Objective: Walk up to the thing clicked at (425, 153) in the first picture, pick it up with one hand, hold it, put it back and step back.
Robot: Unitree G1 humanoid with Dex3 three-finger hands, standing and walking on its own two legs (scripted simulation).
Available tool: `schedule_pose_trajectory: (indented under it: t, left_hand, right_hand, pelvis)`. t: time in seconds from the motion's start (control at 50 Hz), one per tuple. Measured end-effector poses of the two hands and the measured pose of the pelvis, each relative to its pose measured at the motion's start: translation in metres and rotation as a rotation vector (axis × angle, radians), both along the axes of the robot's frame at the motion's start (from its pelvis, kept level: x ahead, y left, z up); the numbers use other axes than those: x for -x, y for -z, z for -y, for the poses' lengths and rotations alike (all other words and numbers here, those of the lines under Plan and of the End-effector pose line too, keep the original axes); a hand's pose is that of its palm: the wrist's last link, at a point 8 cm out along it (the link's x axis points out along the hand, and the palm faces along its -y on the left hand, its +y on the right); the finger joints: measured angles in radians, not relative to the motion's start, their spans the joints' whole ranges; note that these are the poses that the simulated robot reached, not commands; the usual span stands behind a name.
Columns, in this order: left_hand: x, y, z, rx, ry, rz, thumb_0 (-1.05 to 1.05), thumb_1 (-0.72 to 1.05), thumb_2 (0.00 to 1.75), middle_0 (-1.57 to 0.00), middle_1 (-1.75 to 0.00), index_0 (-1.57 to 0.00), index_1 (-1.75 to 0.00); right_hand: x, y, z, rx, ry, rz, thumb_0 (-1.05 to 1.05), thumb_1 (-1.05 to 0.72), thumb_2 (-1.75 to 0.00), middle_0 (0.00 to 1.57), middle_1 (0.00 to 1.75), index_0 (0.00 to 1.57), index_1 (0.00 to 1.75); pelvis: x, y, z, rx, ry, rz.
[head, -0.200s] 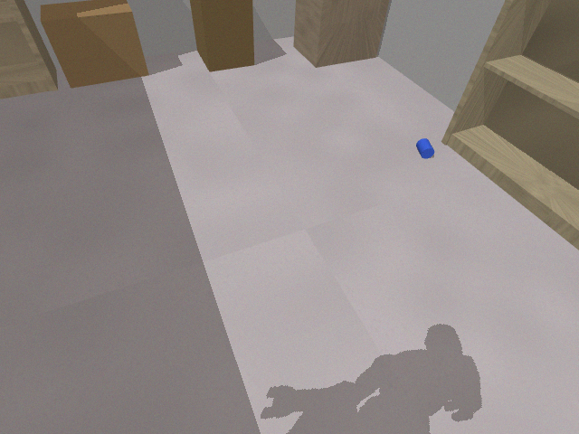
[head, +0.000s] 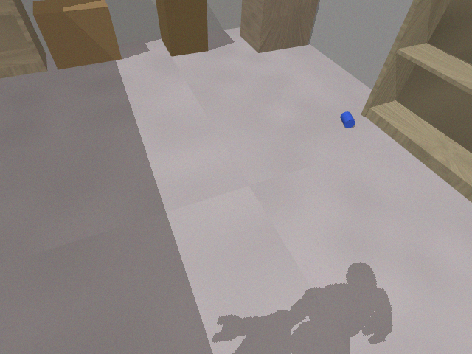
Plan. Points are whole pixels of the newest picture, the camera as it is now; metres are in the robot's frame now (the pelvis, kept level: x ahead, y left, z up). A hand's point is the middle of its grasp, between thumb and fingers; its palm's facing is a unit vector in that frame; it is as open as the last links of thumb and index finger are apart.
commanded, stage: stand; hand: left
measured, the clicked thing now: (347, 119) +1.71 -0.86 -0.74
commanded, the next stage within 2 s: walk up in 0.92 s
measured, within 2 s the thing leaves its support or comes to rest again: neither
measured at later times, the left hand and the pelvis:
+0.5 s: hand out of the picture +0.08 +0.25 -0.16, palm faces -0.02 -0.94 -0.33, open 7.4 cm; pelvis +0.01 +0.00 +0.00, yaw +0 degrees
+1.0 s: hand out of the picture +0.08 +0.26 -0.15, palm faces -0.09 -0.94 -0.31, open 7.4 cm; pelvis +0.01 +0.00 +0.00, yaw -5 degrees
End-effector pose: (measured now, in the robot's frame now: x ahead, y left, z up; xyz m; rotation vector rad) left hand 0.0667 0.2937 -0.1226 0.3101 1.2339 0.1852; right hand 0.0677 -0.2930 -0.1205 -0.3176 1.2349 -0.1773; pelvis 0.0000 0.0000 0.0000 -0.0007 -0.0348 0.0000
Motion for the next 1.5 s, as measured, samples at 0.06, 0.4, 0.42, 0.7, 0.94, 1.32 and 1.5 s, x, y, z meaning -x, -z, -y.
schedule_pose_trajectory:
  t: [0.06, 0.4, 0.42, 0.7, 0.94, 1.32, 1.5]
  left_hand:
    - [0.000, 0.000, 0.000, 0.000, 0.000, -0.002, 0.01, 0.91, 0.90, -0.20, -0.30, -0.20, -0.30]
    - [-0.010, -0.002, -0.002, 0.001, 0.001, 0.022, 0.01, 0.91, 0.90, -0.20, -0.30, -0.20, -0.30]
    - [-0.011, -0.002, -0.002, 0.001, 0.001, 0.022, 0.01, 0.91, 0.90, -0.20, -0.30, -0.20, -0.30]
    - [-0.003, -0.001, -0.005, -0.002, -0.011, 0.001, 0.01, 0.91, 0.90, -0.20, -0.30, -0.20, -0.30]
    - [-0.001, -0.001, -0.005, 0.007, -0.013, -0.005, 0.01, 0.91, 0.90, -0.20, -0.30, -0.20, -0.30]
    - [-0.215, -0.044, 0.055, -0.174, 0.309, 0.209, 0.01, 0.91, 0.90, -0.20, -0.30, -0.20, -0.30]
    - [-0.255, -0.034, 0.124, -0.090, 0.381, 0.037, 0.01, 0.91, 0.90, -0.20, -0.30, -0.20, -0.30]
  right_hand:
    - [-0.001, 0.000, 0.000, 0.001, 0.001, -0.001, 0.01, -0.90, -0.90, 0.20, 0.30, 0.20, 0.30]
    - [-0.011, -0.003, -0.002, 0.006, -0.004, 0.021, 0.00, -0.90, -0.90, 0.20, 0.30, 0.20, 0.30]
    - [-0.011, -0.003, -0.002, 0.005, -0.004, 0.022, 0.00, -0.90, -0.90, 0.20, 0.30, 0.20, 0.30]
    - [-0.007, -0.002, -0.003, 0.006, -0.006, 0.005, 0.00, -0.90, -0.90, 0.20, 0.30, 0.20, 0.30]
    - [-0.009, -0.002, -0.001, -0.001, -0.006, 0.010, 0.01, -0.90, -0.90, 0.20, 0.30, 0.20, 0.30]
    - [-0.027, 0.039, 0.152, 0.037, 0.290, 0.220, 0.01, -0.90, -0.90, 0.20, 0.30, 0.20, 0.30]
    - [-0.129, -0.001, 0.151, -0.056, 0.288, 0.343, 0.01, -0.91, -0.90, 0.20, 0.30, 0.20, 0.30]
  pelvis:
    - [-0.001, 0.000, 0.000, 0.001, 0.000, 0.000]
    - [-0.005, 0.000, -0.003, 0.000, -0.002, 0.004]
    - [-0.005, -0.001, -0.003, 0.000, -0.002, 0.004]
    - [-0.006, -0.001, -0.003, -0.001, -0.005, 0.003]
    - [-0.007, 0.000, -0.003, -0.003, 0.005, -0.003]
    - [-0.100, 0.047, 0.084, -0.009, 0.333, 0.001]
    - [-0.179, 0.012, 0.112, -0.001, 0.502, 0.014]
